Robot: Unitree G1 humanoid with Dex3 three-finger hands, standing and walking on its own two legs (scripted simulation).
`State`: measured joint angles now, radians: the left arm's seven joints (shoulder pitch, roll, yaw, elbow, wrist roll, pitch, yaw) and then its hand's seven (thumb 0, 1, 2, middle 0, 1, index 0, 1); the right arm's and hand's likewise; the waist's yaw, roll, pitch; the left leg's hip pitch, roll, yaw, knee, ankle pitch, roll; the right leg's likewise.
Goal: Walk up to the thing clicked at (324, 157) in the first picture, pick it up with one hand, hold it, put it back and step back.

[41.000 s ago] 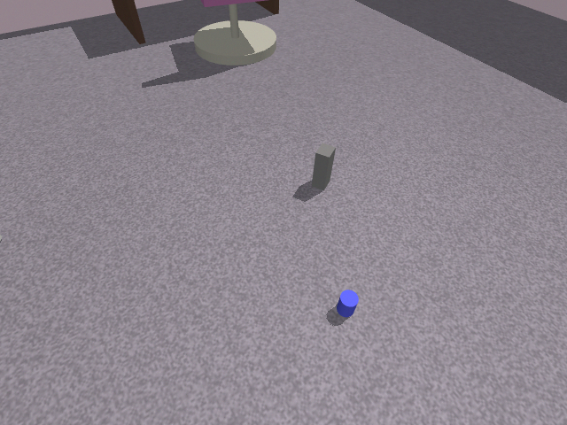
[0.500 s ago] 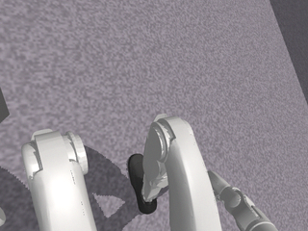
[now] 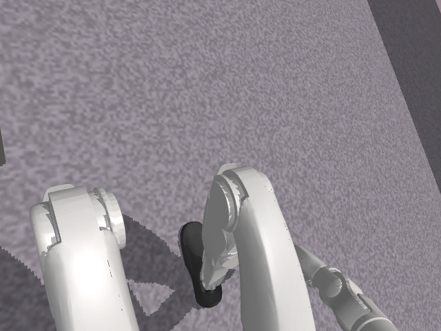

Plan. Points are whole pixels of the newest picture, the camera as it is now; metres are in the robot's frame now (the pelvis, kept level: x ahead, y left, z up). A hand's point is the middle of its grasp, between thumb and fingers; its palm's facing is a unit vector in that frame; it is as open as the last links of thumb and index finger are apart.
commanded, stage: open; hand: left
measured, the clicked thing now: out of the picture +0.42 +0.32 -0.17
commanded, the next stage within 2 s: withdraw in 0.36 s
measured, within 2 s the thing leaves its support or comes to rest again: rests again in 0.72 s
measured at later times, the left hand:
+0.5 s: hand out of the picture +0.41 +0.35 -0.13, palm faces +0.58 -0.82 -0.01, open 16.2 cm
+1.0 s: hand out of the picture +0.36 +0.41 -0.05, palm faces +0.55 -0.83 -0.13, open 17.5 cm
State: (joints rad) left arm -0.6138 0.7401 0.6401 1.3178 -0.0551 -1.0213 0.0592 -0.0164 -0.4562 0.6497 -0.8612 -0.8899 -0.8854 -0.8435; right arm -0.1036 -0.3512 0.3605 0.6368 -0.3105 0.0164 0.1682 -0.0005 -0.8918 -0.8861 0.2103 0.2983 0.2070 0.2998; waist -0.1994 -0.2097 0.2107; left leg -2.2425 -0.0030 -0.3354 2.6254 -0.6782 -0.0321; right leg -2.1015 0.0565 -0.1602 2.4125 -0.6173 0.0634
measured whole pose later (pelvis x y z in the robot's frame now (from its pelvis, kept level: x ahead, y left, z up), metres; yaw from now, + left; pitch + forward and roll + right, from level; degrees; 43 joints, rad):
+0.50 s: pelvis +0.00 +0.00 +0.00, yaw +0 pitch +16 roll -15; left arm -0.62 0.74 0.63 1.32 -0.07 -1.02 0.04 0.00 -0.52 0.11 -0.31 -0.17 -0.32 -0.16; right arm -0.11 -0.34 0.37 0.63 -0.31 0.03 0.17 0.00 -0.88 -0.89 0.21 0.30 0.21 0.30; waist -0.19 -0.21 0.21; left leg -2.25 0.00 -0.34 2.63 -0.69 -0.03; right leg -2.11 0.06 -0.16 2.42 -0.62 0.06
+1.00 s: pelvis +0.01 +0.00 +0.03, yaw +3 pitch +24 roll -13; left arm -0.52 0.72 0.64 1.09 -0.12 -0.71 -0.15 -0.02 -0.57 0.01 -0.07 -0.05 -0.10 -0.02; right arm -0.02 -0.32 0.20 0.63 -0.15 0.06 0.10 0.00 -0.88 -0.89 0.21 0.30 0.21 0.30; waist -0.11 -0.10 0.02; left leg -2.24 0.01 -0.25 2.49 -0.69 -0.02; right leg -2.12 0.02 -0.11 2.33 -0.65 0.05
